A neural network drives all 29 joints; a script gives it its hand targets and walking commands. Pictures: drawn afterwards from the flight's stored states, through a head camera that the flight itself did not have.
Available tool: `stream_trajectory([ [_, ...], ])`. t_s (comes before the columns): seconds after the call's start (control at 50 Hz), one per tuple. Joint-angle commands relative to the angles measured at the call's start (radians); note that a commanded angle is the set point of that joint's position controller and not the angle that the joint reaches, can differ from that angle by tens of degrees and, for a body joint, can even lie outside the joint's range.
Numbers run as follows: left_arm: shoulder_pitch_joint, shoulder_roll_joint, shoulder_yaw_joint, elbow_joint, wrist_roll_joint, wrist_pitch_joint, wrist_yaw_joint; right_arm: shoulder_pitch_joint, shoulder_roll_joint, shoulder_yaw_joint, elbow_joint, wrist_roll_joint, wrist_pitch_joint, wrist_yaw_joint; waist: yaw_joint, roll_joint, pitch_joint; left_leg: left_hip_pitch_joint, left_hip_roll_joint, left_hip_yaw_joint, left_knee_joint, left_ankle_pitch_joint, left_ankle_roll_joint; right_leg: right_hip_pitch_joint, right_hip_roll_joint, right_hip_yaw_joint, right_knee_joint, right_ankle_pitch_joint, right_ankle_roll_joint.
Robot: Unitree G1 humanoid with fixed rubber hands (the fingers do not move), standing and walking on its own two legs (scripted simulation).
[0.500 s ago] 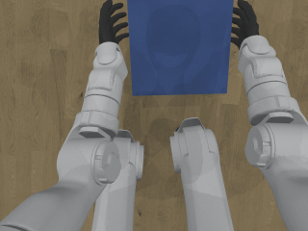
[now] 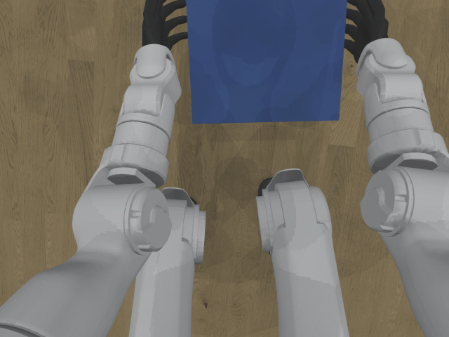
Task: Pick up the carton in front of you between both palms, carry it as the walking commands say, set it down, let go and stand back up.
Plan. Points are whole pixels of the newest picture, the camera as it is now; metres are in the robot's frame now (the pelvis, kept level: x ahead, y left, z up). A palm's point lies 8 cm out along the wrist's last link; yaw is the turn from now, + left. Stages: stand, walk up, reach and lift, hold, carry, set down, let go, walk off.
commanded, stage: set down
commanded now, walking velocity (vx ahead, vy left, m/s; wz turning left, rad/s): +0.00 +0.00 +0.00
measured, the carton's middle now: (257, 62) +0.50 -0.12 -0.26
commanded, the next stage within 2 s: let go in 1.66 s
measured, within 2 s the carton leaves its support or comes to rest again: neither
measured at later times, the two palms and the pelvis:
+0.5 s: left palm (149, 76) +0.49 +0.06 -0.20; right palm (379, 73) +0.44 -0.31 -0.21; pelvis -0.01 +0.00 -0.01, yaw -1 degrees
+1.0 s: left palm (126, 41) +0.51 +0.05 -0.07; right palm out of the picture +0.46 -0.33 -0.07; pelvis -0.01 -0.01 +0.06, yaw -2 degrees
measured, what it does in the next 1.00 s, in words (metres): rises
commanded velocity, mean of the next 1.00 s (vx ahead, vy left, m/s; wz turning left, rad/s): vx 0.00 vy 0.00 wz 0.00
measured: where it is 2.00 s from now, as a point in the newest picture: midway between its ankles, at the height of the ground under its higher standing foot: (229, 241)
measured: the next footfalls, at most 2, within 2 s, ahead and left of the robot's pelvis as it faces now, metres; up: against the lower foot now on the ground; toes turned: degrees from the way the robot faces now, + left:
none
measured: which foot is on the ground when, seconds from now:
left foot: down 0.00-1.00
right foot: down 0.00-1.00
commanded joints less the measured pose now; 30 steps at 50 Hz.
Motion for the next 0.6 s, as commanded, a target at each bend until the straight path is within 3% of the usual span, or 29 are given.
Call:
stream_trajectory([
  [0.0,-0.245,-0.643,-0.271,0.146,-0.005,0.049,-0.185,-0.301,0.567,0.178,-0.010,0.031,-0.021,0.172,-0.079,-0.006,-0.768,0.227,-0.005,0.102,-0.154,0.191,0.052,0.477,0.033,-0.048,-0.179,0.302,-0.064],
  [0.14,-0.213,-0.603,-0.284,0.154,-0.013,0.030,-0.190,-0.262,0.538,0.180,0.020,0.040,-0.037,0.157,-0.079,-0.006,-0.733,0.188,0.002,0.096,-0.135,0.214,0.051,0.475,0.027,-0.030,-0.166,0.350,-0.071],
  [0.24,-0.193,-0.532,-0.284,0.163,-0.016,0.021,-0.176,-0.237,0.461,0.167,0.040,0.042,-0.049,0.141,-0.080,-0.011,-0.714,0.218,0.011,0.094,-0.127,0.177,0.042,0.477,0.019,-0.034,-0.163,0.295,-0.064],
  [0.28,-0.168,-0.443,-0.271,0.170,-0.022,0.009,-0.155,-0.211,0.369,0.143,0.056,0.050,-0.065,0.118,-0.081,-0.018,-0.719,0.248,0.020,0.098,-0.121,0.171,0.034,0.487,0.013,-0.039,-0.160,0.280,-0.055],
  [0.32,-0.074,-0.204,-0.227,0.170,-0.036,-0.010,-0.104,-0.123,0.124,0.074,0.083,0.061,-0.098,0.061,-0.081,-0.031,-0.720,0.290,0.037,0.107,-0.114,0.167,0.021,0.513,-0.003,-0.045,-0.159,0.266,-0.039],
  [0.36,-0.033,0.126,-0.242,0.090,-0.109,-0.041,-0.018,-0.012,-0.216,0.009,0.097,0.081,-0.153,-0.030,-0.093,-0.051,-0.734,0.340,0.058,0.110,-0.115,0.168,0.003,0.541,-0.025,-0.047,-0.158,0.268,-0.041],
  [0.4,-0.096,0.187,-0.291,0.047,-0.207,-0.059,0.015,-0.072,-0.270,0.026,0.075,0.154,-0.189,-0.065,-0.086,-0.060,-0.777,0.362,0.076,0.098,-0.101,0.206,0.002,0.558,-0.042,-0.040,-0.139,0.307,-0.045],
  [0.48,-0.184,0.186,-0.384,-0.106,-0.315,-0.074,0.023,-0.215,-0.315,0.088,-0.059,0.261,-0.222,-0.052,-0.083,-0.066,-0.886,0.397,0.098,0.099,-0.082,0.263,0.003,0.632,-0.048,-0.023,-0.111,0.390,-0.052],
  [0.52,-0.188,0.168,-0.431,-0.110,-0.368,-0.062,0.015,-0.238,-0.326,0.133,-0.089,0.308,-0.215,-0.037,-0.096,-0.094,-0.928,0.403,0.103,0.103,-0.080,0.254,0.004,0.696,-0.053,-0.024,-0.109,0.406,-0.050],
  [0.58,-0.164,0.188,-0.428,-0.115,-0.381,-0.037,0.015,-0.205,-0.350,0.153,-0.098,0.337,-0.188,-0.021,-0.091,-0.116,-0.962,0.419,0.104,0.121,-0.091,0.188,0.004,0.765,-0.057,-0.029,-0.124,0.369,-0.042],
])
